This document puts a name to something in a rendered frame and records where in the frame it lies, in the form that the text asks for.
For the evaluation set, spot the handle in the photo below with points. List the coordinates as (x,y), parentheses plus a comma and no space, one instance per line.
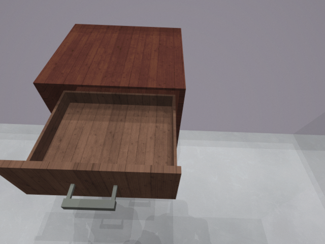
(89,204)

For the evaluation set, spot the drawer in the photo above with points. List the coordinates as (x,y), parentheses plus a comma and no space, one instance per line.
(96,140)

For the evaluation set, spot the cabinet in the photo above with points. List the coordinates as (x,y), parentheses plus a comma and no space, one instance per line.
(116,59)

